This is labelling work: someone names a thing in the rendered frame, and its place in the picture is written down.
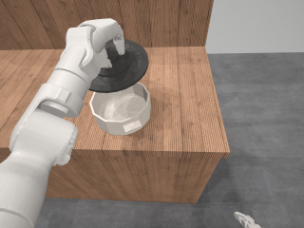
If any robot left forearm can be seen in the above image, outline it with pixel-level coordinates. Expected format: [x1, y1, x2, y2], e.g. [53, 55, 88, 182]
[9, 22, 106, 152]

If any lid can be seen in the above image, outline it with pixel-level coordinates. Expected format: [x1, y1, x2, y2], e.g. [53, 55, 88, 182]
[89, 39, 149, 93]

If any robot left upper arm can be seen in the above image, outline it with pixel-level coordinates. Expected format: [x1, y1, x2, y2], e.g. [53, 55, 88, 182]
[0, 108, 79, 228]

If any knob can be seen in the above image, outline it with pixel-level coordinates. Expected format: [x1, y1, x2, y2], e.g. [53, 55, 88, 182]
[106, 48, 120, 65]

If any table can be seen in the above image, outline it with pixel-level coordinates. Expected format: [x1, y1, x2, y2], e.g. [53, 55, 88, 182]
[0, 0, 231, 204]

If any right robot hand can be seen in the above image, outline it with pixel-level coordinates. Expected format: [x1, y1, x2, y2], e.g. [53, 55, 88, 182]
[234, 212, 261, 228]

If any left robot hand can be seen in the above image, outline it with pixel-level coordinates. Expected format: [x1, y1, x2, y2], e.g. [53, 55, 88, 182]
[80, 18, 125, 68]

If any pot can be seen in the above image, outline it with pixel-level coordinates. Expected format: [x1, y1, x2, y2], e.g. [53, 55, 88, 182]
[89, 82, 151, 136]

